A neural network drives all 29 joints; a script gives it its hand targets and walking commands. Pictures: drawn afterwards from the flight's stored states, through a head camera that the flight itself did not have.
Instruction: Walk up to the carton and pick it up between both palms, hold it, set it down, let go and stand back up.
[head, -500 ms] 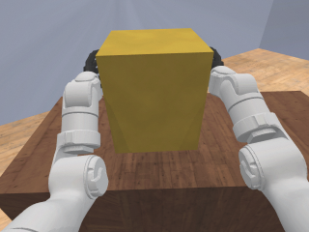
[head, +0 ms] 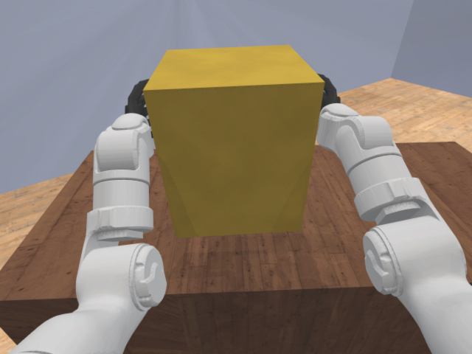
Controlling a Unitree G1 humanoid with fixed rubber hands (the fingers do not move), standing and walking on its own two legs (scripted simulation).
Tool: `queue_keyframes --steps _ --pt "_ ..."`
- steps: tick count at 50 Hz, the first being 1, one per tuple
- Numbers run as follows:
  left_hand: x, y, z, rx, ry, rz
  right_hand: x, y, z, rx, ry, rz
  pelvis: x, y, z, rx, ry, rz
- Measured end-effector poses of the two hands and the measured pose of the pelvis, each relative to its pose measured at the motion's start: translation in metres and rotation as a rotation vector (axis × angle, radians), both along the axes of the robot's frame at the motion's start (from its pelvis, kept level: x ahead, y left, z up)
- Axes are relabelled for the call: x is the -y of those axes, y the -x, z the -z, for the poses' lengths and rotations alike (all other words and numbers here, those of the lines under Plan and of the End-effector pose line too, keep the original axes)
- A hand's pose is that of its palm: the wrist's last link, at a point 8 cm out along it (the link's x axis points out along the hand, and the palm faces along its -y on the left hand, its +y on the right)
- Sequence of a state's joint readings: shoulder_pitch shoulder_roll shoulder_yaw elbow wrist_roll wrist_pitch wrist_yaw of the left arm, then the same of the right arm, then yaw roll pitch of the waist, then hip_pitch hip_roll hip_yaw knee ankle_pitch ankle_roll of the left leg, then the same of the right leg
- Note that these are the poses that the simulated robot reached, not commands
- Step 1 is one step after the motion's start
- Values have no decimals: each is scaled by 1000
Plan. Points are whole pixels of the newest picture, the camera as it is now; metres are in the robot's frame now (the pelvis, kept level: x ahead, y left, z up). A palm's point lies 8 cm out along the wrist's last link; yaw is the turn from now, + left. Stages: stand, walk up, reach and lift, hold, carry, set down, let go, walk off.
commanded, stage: hold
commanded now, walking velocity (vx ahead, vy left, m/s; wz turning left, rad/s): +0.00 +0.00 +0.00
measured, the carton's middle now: (233, 139) +0.38 +0.00 +0.25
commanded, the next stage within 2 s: set down in 1.98 s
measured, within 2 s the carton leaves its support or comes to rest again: neither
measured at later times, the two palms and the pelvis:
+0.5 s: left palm (139, 124) +0.37 +0.15 +0.29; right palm (328, 117) +0.37 -0.15 +0.29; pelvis +0.00 +0.00 +0.00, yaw +0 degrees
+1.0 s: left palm (136, 123) +0.37 +0.15 +0.29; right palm (327, 115) +0.37 -0.15 +0.30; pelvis +0.00 +0.00 +0.00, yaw +0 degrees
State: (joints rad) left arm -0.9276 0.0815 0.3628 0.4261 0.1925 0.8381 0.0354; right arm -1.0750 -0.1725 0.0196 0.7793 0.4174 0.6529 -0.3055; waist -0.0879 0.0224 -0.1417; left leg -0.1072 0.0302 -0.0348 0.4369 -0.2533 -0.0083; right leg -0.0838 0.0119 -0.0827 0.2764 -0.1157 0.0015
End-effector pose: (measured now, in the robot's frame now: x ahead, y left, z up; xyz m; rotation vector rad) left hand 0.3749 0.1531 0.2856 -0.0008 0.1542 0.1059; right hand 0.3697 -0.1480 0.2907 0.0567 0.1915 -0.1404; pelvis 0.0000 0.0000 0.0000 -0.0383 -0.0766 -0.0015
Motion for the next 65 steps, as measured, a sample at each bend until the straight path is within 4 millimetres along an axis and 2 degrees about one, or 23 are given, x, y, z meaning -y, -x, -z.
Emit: queue_keyframes --steps 45,55,65 --pt "1 0 -1 -4 -1 -2 1 -1 0 -7 7 -4 3 3 0 -12 -2 -3" --pt "-2 7 -10 28 11 -2 -2 8 -10 25 -2 1 1 0 0 1 2 -1" --pt "-7 10 -11 7 14 0 -7 10 -14 4 20 1 -3 4 0 10 0 12"
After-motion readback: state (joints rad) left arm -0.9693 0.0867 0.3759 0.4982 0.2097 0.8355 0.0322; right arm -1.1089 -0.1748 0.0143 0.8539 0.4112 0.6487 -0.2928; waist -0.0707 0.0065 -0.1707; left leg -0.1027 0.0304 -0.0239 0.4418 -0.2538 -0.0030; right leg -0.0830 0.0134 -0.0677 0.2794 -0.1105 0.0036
